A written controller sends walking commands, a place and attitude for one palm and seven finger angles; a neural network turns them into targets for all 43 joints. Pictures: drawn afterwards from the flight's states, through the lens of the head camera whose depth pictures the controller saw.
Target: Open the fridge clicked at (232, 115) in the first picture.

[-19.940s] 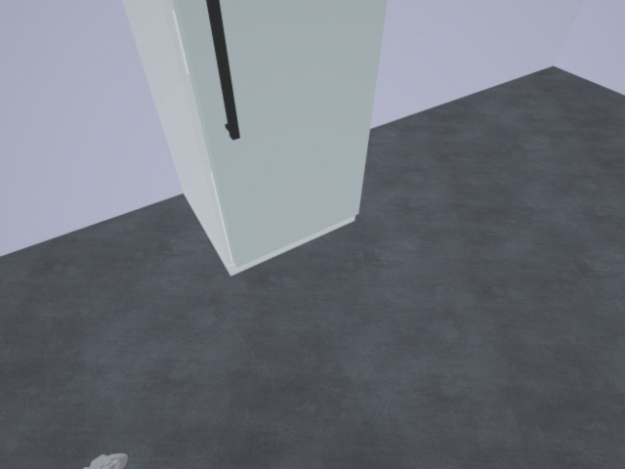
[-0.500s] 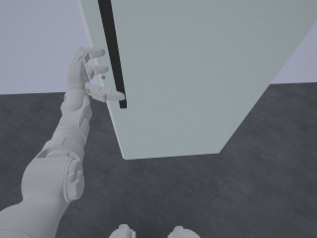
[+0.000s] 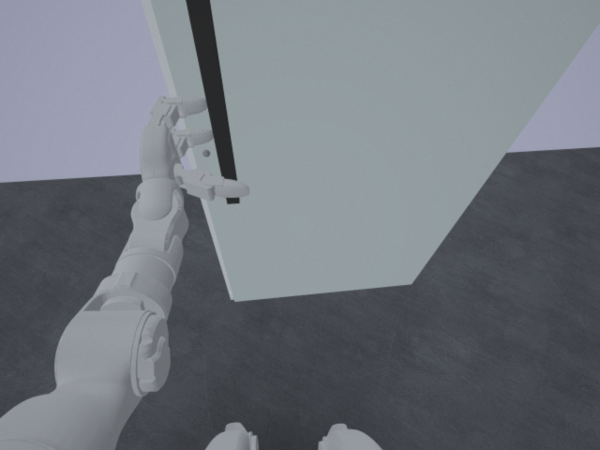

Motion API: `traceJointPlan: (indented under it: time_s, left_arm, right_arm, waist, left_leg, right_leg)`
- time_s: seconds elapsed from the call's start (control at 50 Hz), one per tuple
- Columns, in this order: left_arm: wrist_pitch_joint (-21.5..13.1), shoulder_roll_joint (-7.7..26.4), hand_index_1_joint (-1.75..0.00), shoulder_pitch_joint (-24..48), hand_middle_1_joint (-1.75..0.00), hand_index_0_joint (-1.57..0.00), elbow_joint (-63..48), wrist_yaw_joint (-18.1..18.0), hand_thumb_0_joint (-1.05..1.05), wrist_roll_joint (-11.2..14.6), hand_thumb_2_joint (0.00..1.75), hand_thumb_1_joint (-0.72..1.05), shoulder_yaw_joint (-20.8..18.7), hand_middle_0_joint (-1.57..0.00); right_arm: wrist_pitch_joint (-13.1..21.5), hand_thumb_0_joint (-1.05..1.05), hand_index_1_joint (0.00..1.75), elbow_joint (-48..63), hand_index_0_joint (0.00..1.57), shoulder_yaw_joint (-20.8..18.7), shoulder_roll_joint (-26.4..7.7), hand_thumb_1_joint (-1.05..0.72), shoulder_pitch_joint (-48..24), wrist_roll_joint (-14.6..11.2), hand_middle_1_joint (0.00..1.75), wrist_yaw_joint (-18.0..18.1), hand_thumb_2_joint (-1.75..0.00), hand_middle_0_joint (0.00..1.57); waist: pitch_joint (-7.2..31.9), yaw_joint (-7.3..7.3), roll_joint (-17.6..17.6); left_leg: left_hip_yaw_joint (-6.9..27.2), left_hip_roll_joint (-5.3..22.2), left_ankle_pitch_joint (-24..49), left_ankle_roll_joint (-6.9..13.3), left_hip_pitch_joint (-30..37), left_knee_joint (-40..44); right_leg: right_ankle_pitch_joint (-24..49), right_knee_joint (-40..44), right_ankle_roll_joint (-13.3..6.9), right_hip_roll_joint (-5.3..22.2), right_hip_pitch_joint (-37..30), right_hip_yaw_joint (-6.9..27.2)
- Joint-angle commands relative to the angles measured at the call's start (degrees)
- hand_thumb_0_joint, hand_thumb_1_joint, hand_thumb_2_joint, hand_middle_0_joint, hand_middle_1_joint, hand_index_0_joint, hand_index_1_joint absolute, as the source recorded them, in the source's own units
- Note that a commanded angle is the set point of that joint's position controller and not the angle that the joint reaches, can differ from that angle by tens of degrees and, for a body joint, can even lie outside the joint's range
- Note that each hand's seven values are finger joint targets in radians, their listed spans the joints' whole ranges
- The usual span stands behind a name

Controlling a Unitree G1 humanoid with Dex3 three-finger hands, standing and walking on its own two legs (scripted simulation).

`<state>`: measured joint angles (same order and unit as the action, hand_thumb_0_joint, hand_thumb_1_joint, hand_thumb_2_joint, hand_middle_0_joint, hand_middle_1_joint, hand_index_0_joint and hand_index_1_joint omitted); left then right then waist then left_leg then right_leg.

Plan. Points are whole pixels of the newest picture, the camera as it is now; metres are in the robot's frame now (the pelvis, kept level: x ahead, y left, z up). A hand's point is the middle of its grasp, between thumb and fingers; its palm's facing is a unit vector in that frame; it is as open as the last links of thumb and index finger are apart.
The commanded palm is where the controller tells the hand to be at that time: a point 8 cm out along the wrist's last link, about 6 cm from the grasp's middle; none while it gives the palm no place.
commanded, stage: slide the fingers in behind the handle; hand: left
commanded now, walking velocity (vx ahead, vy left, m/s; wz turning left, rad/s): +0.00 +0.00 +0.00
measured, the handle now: (217, 100) +0.54 +0.08 +0.15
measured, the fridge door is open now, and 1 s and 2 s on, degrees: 0 0 0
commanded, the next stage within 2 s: grip the handle and tug to test in 1.36 s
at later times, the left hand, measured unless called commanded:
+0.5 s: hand (227, 154) +0.49 +0.07 +0.10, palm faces +0.04 -1.00 -0.01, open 14.0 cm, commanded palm +0.46 +0.12 +0.10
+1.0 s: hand (243, 152) +0.49 +0.05 +0.10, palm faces +0.08 -1.00 -0.03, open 14.0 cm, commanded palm +0.47 +0.10 +0.10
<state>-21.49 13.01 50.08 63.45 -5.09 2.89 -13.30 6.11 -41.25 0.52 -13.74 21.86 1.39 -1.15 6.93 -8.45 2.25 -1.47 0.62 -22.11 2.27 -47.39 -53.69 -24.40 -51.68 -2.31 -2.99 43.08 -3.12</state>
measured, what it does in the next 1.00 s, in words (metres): stands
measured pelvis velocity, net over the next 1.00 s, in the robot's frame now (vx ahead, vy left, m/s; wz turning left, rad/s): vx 0.00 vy -0.03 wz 0.02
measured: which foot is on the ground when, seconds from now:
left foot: down 0.00-1.00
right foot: down 0.00-1.00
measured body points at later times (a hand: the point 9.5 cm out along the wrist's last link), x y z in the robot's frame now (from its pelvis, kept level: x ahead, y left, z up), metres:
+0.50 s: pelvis +0.01 -0.01 +0.00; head +0.08 +0.00 +0.45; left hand +0.48 +0.12 +0.10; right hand +0.06 -0.26 -0.12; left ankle +0.04 +0.09 -0.68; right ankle +0.00 -0.10 -0.68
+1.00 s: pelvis +0.00 -0.03 +0.00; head +0.08 -0.03 +0.45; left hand +0.48 +0.10 +0.11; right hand +0.04 -0.28 -0.13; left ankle +0.04 +0.09 -0.68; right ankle +0.00 -0.10 -0.68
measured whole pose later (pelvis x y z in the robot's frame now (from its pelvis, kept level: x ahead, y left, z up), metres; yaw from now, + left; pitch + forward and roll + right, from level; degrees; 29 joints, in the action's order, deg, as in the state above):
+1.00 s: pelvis +0.00 -0.03 +0.00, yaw +1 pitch +16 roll +0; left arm -21.3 9.1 50.4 63.4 -10.4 1.8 -10.6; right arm 5.7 -42.1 -0.5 -13.9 20.8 2.0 -1.6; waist 6.8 -8.2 2.4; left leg -0.6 0.7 -21.4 0.4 -46.0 -51.8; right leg -24.9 -51.5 -4.1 -3.2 42.4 -3.8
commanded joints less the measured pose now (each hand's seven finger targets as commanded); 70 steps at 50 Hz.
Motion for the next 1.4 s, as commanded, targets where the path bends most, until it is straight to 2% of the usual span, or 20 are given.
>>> traceJointPlan:
  time_s: [0.0,0.04,0.12,0.18,0.3,0.42,0.46,0.48,0.58,0.72,0.84,1.02,1.1,1.12,1.14,1.16,1.18,1.24,1.34,1.38]
  left_arm:
    - [-3.0,9.8,-1.2,27.3,-1.2,-0.3,-11.3,-0.7,0.0,-0.4,0.3,-0.5,-1.0,-0.3]
    - [-2.0,11.2,-1.2,25.8,-1.2,-0.3,-11.0,-0.6,0.0,-0.5,0.3,-0.5,-2.4,-0.3]
    - [-1.3,5.2,-1.2,25.2,-1.2,-0.3,-14.0,-0.1,0.0,0.5,0.3,-0.5,1.8,-0.3]
    - [-1.0,6.5,-1.2,24.7,-1.2,-0.3,-13.5,-0.6,0.0,0.7,0.3,-0.5,0.3,-0.3]
    - [-2.6,1.5,-1.2,26.9,-1.2,-0.3,-17.9,-1.4,0.0,0.1,0.3,-0.5,5.0,-0.3]
    - [-1.3,2.2,-1.2,27.7,-1.2,-0.3,-15.5,-3.0,0.0,-0.3,0.3,-0.5,4.2,-0.3]
    - [-1.5,5.2,-1.2,27.4,-1.2,-0.3,-16.2,-3.7,0.0,-0.2,0.3,-0.5,1.6,-0.3]
    - [-1.5,2.9,-1.2,27.0,-1.2,-0.3,-16.3,-3.8,0.0,-0.1,0.3,-0.5,3.2,-0.3]
    - [-2.1,3.1,-1.2,24.5,-1.2,-0.3,-15.6,-4.3,0.0,-0.9,0.3,-0.5,2.7,-0.3]
    - [-1.3,2.5,-1.2,27.9,-1.2,-0.3,-13.2,-3.8,0.0,-0.6,0.3,-0.5,3.4,-0.3]
    - [-3.8,3.0,-1.2,31.4,-1.2,-0.3,-14.8,-4.4,0.0,-0.8,0.3,-0.5,3.3,-0.3]
    - [-2.8,3.6,-1.2,30.9,-1.2,-0.3,-11.6,-4.0,0.0,-1.3,0.3,-0.5,3.4,-0.3]
    - [-2.6,4.4,-1.2,30.0,-1.2,-0.3,-11.8,-3.7,0.0,-0.6,0.3,-0.5,2.1,-0.3]
    - [-2.7,2.3,-1.2,30.8,-1.2,-0.3,-12.3,-3.6,0.0,-0.5,0.3,-0.5,3.9,-0.3]
    - [-2.9,4.3,-1.2,29.3,-1.2,-0.3,-12.2,-3.7,0.0,-0.6,0.3,-0.5,2.0,-0.3]
    - [-3.0,2.1,-1.2,30.0,-1.2,-0.3,-12.7,-3.5,0.0,-0.6,0.3,-0.5,4.1,-0.3]
    - [-3.1,3.2,-1.2,29.1,-1.2,-0.3,-12.3,-3.7,0.0,-0.6,0.3,-0.5,2.7,-0.3]
    - [-3.1,2.7,-1.2,30.3,-1.2,-0.3,-11.4,-3.9,0.0,-0.8,0.3,-0.5,3.7,-0.3]
    - [-2.8,6.0,-1.2,30.6,-1.2,-0.3,-10.1,-4.1,0.0,-1.4,0.3,-0.5,1.0,-0.3]
    - [-2.8,4.6,-1.2,30.7,-1.2,-0.3,-10.4,-4.0,0.0,-1.4,0.3,-0.5,1.8,-0.3]
  right_arm:
    - [1.6,0.0,0.3,3.9,0.2,-3.5,-9.8,-0.9,5.0,0.1,0.3,0.4,-0.9,0.2]
    - [1.2,0.0,0.3,4.1,0.2,-3.5,-10.1,-0.9,5.4,0.1,0.3,0.4,-0.9,0.2]
    - [0.9,0.0,0.3,4.9,0.2,-3.4,-8.9,-0.9,4.3,-0.2,0.3,0.1,-0.9,0.2]
    - [0.7,0.0,0.3,4.6,0.2,-3.7,-9.2,-0.9,4.5,-0.2,0.3,0.2,-0.9,0.2]
    - [1.1,0.0,0.3,4.3,0.2,-3.7,-8.3,-0.9,3.4,-0.2,0.3,0.0,-0.9,0.2]
    - [0.9,0.0,0.3,3.9,0.2,-3.7,-8.6,-0.9,3.4,0.0,0.3,0.1,-0.9,0.2]
    - [0.7,0.0,0.3,4.0,0.2,-3.7,-8.8,-0.9,3.4,0.1,0.3,0.3,-0.9,0.2]
    - [0.8,0.0,0.3,4.2,0.2,-3.6,-8.4,-0.9,3.1,0.1,0.3,0.2,-0.9,0.2]
    - [0.8,0.0,0.3,4.6,0.2,-3.4,-8.0,-0.9,2.9,0.4,0.3,-0.1,-0.9,0.2]
    - [0.7,0.0,0.3,4.2,0.2,-3.4,-7.8,-0.9,3.2,0.2,0.3,0.1,-0.9,0.2]
    - [1.4,0.0,0.3,3.5,0.2,-3.3,-7.5,-0.9,3.5,0.5,0.3,0.1,-0.9,0.2]
    - [1.2,0.0,0.3,3.3,0.2,-3.5,-7.9,-0.9,4.1,0.3,0.3,0.0,-0.9,0.2]
    - [1.1,0.0,0.3,3.4,0.2,-3.4,-7.9,-0.9,4.1,0.2,0.3,0.1,-0.9,0.2]
    - [1.2,0.0,0.3,3.5,0.2,-3.3,-7.7,-0.9,4.0,0.2,0.3,0.0,-0.9,0.2]
    - [1.2,0.0,0.3,3.4,0.2,-3.5,-8.0,-0.9,4.3,0.3,0.3,0.1,-0.9,0.2]
    - [1.2,0.0,0.3,3.5,0.2,-3.3,-7.6,-0.9,3.9,0.2,0.3,-0.1,-0.9,0.2]
    - [1.2,0.0,0.3,3.5,0.2,-3.4,-7.9,-0.9,4.1,0.3,0.3,-0.1,-0.9,0.2]
    - [1.1,0.0,0.3,3.3,0.2,-3.4,-8.0,-0.9,4.4,0.3,0.3,-0.1,-0.9,0.2]
    - [0.7,0.0,0.3,3.3,0.2,-3.4,-8.4,-0.9,4.7,0.5,0.3,0.0,-0.9,0.2]
    - [0.7,0.0,0.3,3.5,0.2,-3.4,-8.2,-0.9,4.5,0.6,0.3,-0.2,-0.9,0.2]
  waist:
    - [22.6,-0.61,-1.2]
    - [23.2,0.27,-0.4]
    - [22.6,-0.59,-0.7]
    - [20.7,-0.29,-2.3]
    - [22.6,-0.7,1.7]
    - [22.4,-0.79,0.0]
    - [24.2,-0.11,-0.6]
    - [24.0,-0.44,-1.0]
    - [22.7,0.08,-2.3]
    - [20.1,-1.26,-5.1]
    - [22.9,-1.32,-1.4]
    - [22.9,-1.99,-4.5]
    - [23.6,-1.11,-2.8]
    - [22.7,-1.83,-3.2]
    - [23.3,-0.97,-3.0]
    - [23.0,-1.69,-2.0]
    - [23.1,-0.87,-2.4]
    - [21.2,-2.16,-3.6]
    - [22.3,-1.44,-3.7]
    - [23.1,-1.57,-2.6]
  left_leg:
    - [4.8,-0.6,12.5,-1.4,21.2,5.9]
    - [4.6,-0.7,14.0,-1.5,21.4,6.1]
    - [4.2,-0.6,17.1,-1.6,22.9,5.9]
    - [4.1,-0.7,16.3,-1.4,21.5,6.0]
    - [4.8,-0.5,18.6,-2.0,25.7,5.3]
    - [4.5,-1.0,16.2,-1.7,23.7,5.8]
    - [4.4,-1.1,16.5,-1.7,23.3,5.8]
    - [4.1,-1.2,17.2,-1.5,23.4,5.6]
    - [3.3,-1.6,16.0,-1.2,20.1,5.6]
    - [2.5,-2.1,10.6,-0.7,16.0,5.9]
    - [2.7,-2.2,10.8,-0.7,17.4,5.1]
    - [2.3,-2.4,9.9,-0.4,14.3,5.1]
    - [2.3,-2.4,11.5,-0.6,15.5,5.2]
    - [2.3,-2.5,11.2,-0.5,15.7,5.3]
    - [2.3,-2.4,12.1,-0.5,16.1,5.2]
    - [2.4,-2.3,12.4,-0.5,17.0,5.3]
    - [2.5,-2.3,12.3,-0.6,16.7,5.2]
    - [2.6,-2.2,11.5,-0.4,16.2,5.4]
    - [2.5,-2.4,11.8,-0.4,15.0,5.1]
    - [2.7,-2.3,12.8,-0.6,16.4,5.0]
  right_leg:
    - [15.3,7.3,0.8,-0.7,-3.3,2.0]
    - [16.9,7.0,0.7,-0.6,-4.5,2.0]
    - [19.8,7.6,0.8,-0.8,-5.0,1.7]
    - [19.9,7.9,0.9,-0.8,-5.4,2.1]
    - [19.9,7.2,0.6,-0.7,-3.3,1.7]
    - [19.5,7.4,0.8,-0.5,-4.3,1.9]
    - [20.5,7.3,0.9,-0.3,-6.1,2.2]
    - [21.7,7.4,0.9,-0.4,-6.5,2.3]
    - [23.3,7.5,1.2,-0.1,-8.6,3.1]
    - [21.2,9.5,1.8,0.5,-10.1,4.8]
    - [21.2,8.8,1.7,0.7,-9.6,5.2]
    - [23.0,9.5,2.6,1.2,-11.9,6.6]
    - [24.1,9.2,2.2,1.1,-12.0,6.1]
    - [24.2,9.4,2.3,1.0,-11.6,6.0]
    - [24.6,9.1,2.0,0.9,-11.8,5.8]
    - [24.7,9.0,2.0,0.8,-10.8,5.4]
    - [24.2,8.9,1.9,0.8,-10.9,5.3]
    - [23.1,9.1,2.0,0.7,-9.6,5.2]
    - [23.8,8.5,2.0,0.8,-10.7,5.5]
    - [24.0,8.1,1.9,0.7,-9.6,4.9]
